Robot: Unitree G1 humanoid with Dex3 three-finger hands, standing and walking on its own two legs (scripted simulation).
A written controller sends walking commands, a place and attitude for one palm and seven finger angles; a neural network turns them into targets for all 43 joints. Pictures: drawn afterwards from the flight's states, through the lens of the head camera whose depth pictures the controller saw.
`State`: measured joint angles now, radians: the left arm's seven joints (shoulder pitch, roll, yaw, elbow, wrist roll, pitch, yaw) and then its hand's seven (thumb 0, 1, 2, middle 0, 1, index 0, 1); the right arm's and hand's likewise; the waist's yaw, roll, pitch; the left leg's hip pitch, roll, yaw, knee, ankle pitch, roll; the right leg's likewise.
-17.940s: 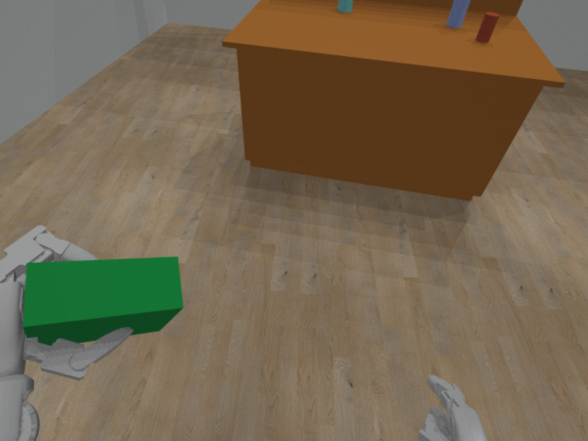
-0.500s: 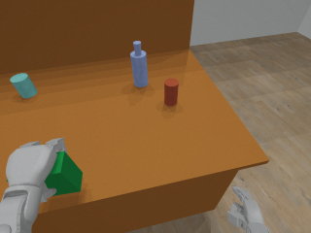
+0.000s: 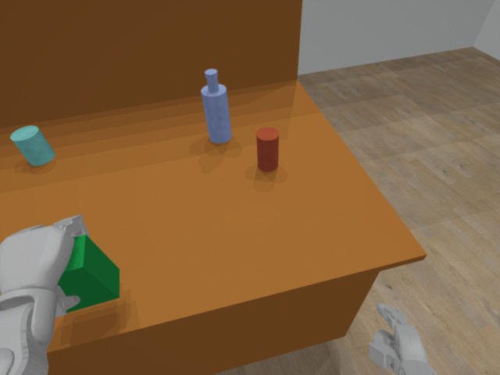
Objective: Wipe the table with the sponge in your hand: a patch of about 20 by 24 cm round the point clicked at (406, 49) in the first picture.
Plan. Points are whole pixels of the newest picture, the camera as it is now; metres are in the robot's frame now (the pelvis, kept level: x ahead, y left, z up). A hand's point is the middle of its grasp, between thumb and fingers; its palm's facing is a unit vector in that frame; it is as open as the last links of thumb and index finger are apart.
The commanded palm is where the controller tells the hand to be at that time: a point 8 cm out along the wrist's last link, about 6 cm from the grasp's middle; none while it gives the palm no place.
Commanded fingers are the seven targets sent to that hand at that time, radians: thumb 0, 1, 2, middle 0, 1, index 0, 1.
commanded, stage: move the sponge above the wiping area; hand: left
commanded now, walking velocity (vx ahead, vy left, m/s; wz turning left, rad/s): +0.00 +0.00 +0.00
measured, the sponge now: (73, 283) +0.20 +0.34 +0.03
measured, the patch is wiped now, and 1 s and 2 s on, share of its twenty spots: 0.00 0.00 0.05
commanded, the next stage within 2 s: lower the sponge onto the table in 0.48 s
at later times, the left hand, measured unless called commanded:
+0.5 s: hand (39, 273) +0.19 +0.36 +0.08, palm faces +0.07 -0.02 -1.00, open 9.7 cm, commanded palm +0.16 +0.33 +0.12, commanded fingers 0.00 0.10 1.30 -1.20 -1.60 -1.20 -1.60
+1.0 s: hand (43, 291) +0.17 +0.35 +0.06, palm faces -0.01 -0.08 -1.00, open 9.7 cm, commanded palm +0.16 +0.32 +0.12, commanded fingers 0.00 0.10 1.30 -1.20 -1.60 -1.20 -1.60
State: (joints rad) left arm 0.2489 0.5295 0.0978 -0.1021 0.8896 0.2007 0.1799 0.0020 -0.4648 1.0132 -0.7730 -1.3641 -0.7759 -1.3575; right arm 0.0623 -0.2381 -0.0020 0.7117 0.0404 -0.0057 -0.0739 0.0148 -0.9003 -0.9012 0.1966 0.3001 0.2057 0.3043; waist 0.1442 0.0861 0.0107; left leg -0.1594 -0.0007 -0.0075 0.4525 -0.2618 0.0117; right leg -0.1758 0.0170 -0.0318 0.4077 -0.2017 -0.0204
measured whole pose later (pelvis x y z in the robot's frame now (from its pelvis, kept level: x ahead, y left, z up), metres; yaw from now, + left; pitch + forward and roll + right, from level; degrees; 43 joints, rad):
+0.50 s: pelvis +0.01 +0.00 +0.00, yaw +1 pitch -1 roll -1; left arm 0.29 0.55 0.15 -0.09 0.85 0.25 0.15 0.00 -0.46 1.01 -0.77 -1.37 -0.77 -1.36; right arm 0.06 -0.25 0.00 0.71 0.05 0.01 -0.07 0.01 -0.90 -0.90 0.20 0.30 0.21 0.30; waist 0.13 0.09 0.00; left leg -0.16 -0.01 -0.02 0.45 -0.27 0.02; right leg -0.17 0.01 -0.04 0.41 -0.21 -0.01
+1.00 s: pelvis +0.00 +0.01 +0.00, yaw +1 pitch -1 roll -1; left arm 0.29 0.51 0.08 -0.10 0.86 0.36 0.09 0.00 -0.46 1.01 -0.77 -1.37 -0.77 -1.37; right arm 0.05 -0.25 0.02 0.69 0.05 0.02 -0.05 0.02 -0.90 -0.90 0.20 0.30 0.21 0.30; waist 0.13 0.10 0.00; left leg -0.17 -0.03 -0.02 0.44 -0.25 0.03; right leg -0.18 -0.01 -0.04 0.40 -0.20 0.00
